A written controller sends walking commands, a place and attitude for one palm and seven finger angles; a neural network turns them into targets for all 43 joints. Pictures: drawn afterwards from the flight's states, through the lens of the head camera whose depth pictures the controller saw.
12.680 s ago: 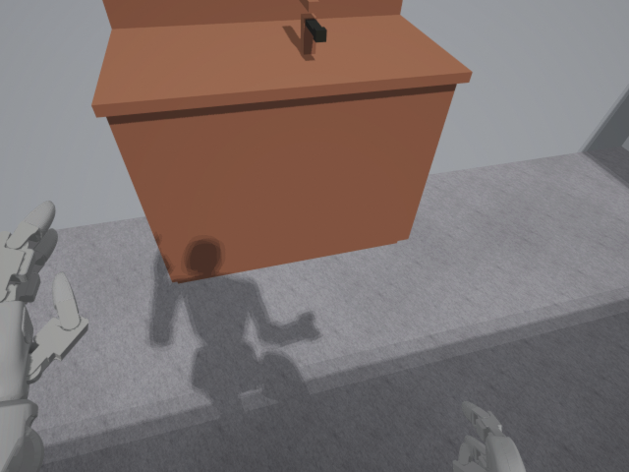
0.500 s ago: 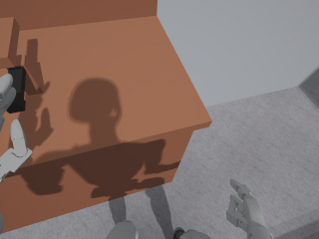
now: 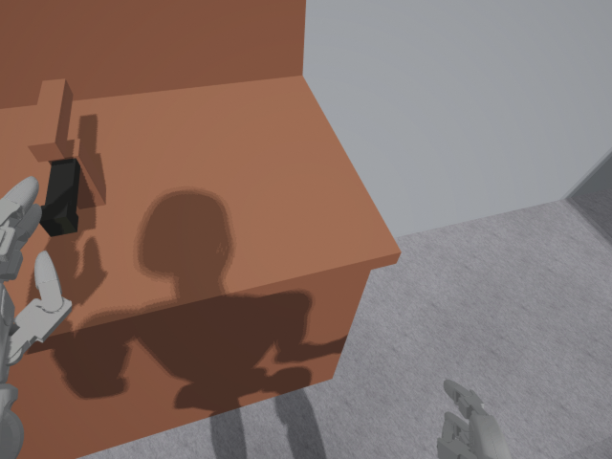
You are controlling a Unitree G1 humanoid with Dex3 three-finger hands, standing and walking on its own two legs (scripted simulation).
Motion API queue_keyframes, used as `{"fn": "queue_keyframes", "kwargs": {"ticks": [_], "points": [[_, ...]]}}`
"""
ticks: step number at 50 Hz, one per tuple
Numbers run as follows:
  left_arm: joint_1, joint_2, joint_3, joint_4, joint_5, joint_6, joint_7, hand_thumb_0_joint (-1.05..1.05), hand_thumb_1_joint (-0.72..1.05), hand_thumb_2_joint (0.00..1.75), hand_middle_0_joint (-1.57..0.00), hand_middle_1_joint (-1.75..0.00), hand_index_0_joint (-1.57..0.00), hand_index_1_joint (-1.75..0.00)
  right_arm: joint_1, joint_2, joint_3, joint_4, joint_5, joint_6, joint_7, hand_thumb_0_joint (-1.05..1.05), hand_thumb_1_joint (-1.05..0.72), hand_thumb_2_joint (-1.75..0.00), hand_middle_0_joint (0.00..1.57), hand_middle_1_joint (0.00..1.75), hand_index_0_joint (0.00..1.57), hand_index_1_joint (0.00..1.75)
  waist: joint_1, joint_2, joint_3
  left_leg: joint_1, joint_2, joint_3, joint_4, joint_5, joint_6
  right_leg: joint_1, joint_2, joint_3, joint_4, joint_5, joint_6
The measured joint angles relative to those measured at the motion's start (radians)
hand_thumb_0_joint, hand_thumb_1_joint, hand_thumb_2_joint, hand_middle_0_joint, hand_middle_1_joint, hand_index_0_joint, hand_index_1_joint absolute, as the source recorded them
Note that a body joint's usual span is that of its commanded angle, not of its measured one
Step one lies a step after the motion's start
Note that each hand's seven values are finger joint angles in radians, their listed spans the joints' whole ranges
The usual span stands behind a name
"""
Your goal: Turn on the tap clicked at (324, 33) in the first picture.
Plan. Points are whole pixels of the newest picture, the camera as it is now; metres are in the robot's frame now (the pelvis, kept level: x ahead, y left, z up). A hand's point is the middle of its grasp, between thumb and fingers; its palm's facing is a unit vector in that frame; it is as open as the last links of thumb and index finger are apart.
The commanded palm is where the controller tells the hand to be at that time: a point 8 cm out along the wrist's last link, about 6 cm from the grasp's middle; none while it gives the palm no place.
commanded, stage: come to a stop and stand still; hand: left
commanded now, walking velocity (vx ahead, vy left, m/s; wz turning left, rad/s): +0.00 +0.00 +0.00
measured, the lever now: (59, 219) +0.33 +0.32 +0.13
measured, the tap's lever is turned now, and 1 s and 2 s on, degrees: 0 0 0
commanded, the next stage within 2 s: look again from close up in 0.48 s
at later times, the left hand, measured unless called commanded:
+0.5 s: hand (64, 291) +0.23 +0.25 +0.16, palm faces +0.39 -0.84 -0.38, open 7.4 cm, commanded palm +0.17 +0.28 +0.18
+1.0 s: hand (20, 325) +0.20 +0.28 +0.15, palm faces +0.38 -0.85 -0.36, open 7.4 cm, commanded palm +0.14 +0.30 +0.18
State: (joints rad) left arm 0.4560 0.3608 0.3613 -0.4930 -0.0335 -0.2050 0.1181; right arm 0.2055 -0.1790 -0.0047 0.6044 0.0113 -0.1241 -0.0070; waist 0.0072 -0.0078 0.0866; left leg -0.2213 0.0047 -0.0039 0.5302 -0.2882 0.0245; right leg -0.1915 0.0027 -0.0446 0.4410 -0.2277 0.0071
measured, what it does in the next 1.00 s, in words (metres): stands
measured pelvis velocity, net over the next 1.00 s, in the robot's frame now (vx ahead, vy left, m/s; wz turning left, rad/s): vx -0.02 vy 0.02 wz -0.02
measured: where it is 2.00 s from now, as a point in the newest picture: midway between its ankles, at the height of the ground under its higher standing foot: outside the picture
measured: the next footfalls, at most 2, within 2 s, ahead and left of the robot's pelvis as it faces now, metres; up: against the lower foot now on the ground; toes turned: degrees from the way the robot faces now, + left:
none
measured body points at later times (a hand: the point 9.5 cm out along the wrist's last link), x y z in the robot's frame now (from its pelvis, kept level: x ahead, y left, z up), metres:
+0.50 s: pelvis +0.01 +0.00 +0.00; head +0.05 +0.02 +0.45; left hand +0.20 +0.29 +0.18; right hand +0.19 -0.22 -0.08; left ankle +0.00 +0.10 -0.74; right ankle +0.01 -0.13 -0.74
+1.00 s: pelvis -0.02 +0.02 +0.00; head -0.01 +0.05 +0.45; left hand +0.17 +0.32 +0.17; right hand +0.15 -0.21 -0.06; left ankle +0.00 +0.10 -0.74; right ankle +0.01 -0.13 -0.74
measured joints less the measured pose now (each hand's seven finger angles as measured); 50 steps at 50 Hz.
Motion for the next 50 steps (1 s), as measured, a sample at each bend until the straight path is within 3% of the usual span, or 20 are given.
{"fn": "queue_keyframes", "kwargs": {"ticks": [12, 29, 31, 33, 36, 39, 42, 45, 50], "points": [[-0.018, -0.016, -0.014, 0.004, -0.006, 0.022, 0.012, 0.01, 0.89, 0.9, -0.21, -0.3, -0.21, -0.3, -0.03, -0.019, -0.004, -0.023, 0.004, 0.02, -0.01, 0.01, -0.9, -0.9, 0.2, 0.3, 0.2, 0.3, 0.018, -0.002, -0.006, 0.021, -0.002, -0.003, -0.021, -0.001, 0.0, 0.021, -0.002, -0.002, -0.018, -0.004, 0.001], [0.01, 0.006, -0.008, -0.014, -0.012, 0.027, 0.018, 0.01, 0.89, 0.9, -0.21, -0.3, -0.21, -0.3, -0.008, -0.01, 0.0, -0.021, 0.007, 0.049, -0.011, 0.01, -0.9, -0.9, 0.2, 0.3, 0.2, 0.3, 0.002, -0.001, -0.009, 0.024, -0.01, -0.007, -0.025, -0.005, 0.005, 0.029, -0.009, -0.007, -0.028, -0.008, 0.007], [-0.118, 0.084, 0.031, 0.045, 0.044, 0.002, -0.028, 0.01, 0.89, 0.9, -0.22, -0.3, -0.22, -0.3, 0.015, -0.006, -0.008, -0.013, -0.012, 0.012, -0.015, 0.01, -0.9, -0.9, 0.2, 0.3, 0.2, 0.3, 0.046, -0.01, -0.004, 0.0, -0.008, -0.008, -0.009, -0.004, 0.003, 0.007, -0.008, -0.01, -0.015, -0.007, 0.005], [-0.233, 0.118, 0.078, 0.136, 0.025, -0.027, -0.029, 0.01, 0.89, 0.9, -0.22, -0.3, -0.22, -0.3, 0.005, -0.004, 0.0, 0.002, -0.007, 0.0, 0.0, 0.01, -0.9, -0.9, 0.2, 0.3, 0.2, 0.3, 0.064, -0.025, 0.003, 0.003, -0.014, 0.004, -0.025, 0.009, 0.001, -0.012, -0.015, 0.003, 0.008, -0.007, 0.001], [-0.244, 0.073, 0.097, 0.15, -0.001, -0.018, -0.009, 0.01, 0.89, 0.9, -0.21, -0.3, -0.21, -0.3, -0.013, -0.017, 0.006, -0.013, -0.005, -0.01, 0.031, 0.01, -0.9, -0.9, 0.2, 0.3, 0.2, 0.3, 0.042, -0.006, -0.002, 0.001, -0.013, 0.024, -0.019, 0.012, 0.008, -0.018, -0.014, 0.022, 0.009, 0.002, 0.011], [-0.136, 0.013, 0.031, 0.093, -0.008, -0.021, -0.013, 0.01, 0.9, 0.9, -0.21, -0.3, -0.21, -0.3, -0.023, -0.021, 0.005, -0.032, -0.002, -0.01, 0.039, 0.01, -0.9, -0.9, 0.2, 0.3, 0.21, 0.3, 0.011, 0.007, -0.017, 0.007, -0.016, 0.043, -0.024, 0.015, 0.017, -0.018, -0.017, 0.042, 0.003, 0.014, 0.021], [-0.041, -0.007, -0.036, 0.066, -0.001, -0.024, -0.036, 0.01, 0.9, 0.9, -0.21, -0.3, -0.21, -0.3, -0.02, -0.016, 0.007, -0.045, -0.004, -0.003, 0.021, 0.01, -0.9, -0.9, 0.2, 0.3, 0.21, 0.3, -0.005, -0.001, -0.026, 0.013, -0.022, 0.052, -0.033, 0.023, 0.023, -0.018, -0.023, 0.05, 0.002, 0.02, 0.026], [-0.012, 0.008, -0.041, 0.077, 0.0, -0.023, -0.046, 0.01, 0.89, 0.9, -0.22, -0.3, -0.21, -0.3, -0.008, -0.01, 0.007, -0.05, -0.006, 0.002, -0.002, 0.01, -0.9, -0.9, 0.2, 0.3, 0.21, 0.3, -0.002, -0.017, -0.026, 0.013, -0.026, 0.048, -0.036, 0.033, 0.027, -0.016, -0.027, 0.047, 0.001, 0.026, 0.027], [-0.062, 0.011, 0.007, 0.092, 0.001, -0.023, -0.031, 0.01, 0.89, 0.9, -0.22, -0.3, -0.22, -0.3, 0.015, -0.017, 0.01, -0.035, -0.009, -0.01, -0.016, 0.01, -0.9, -0.9, 0.2, 0.3, 0.2, 0.3, 0.032, -0.031, -0.02, 0.008, -0.026, 0.037, -0.031, 0.043, 0.029, -0.008, -0.027, 0.035, -0.011, 0.041, 0.024]]}}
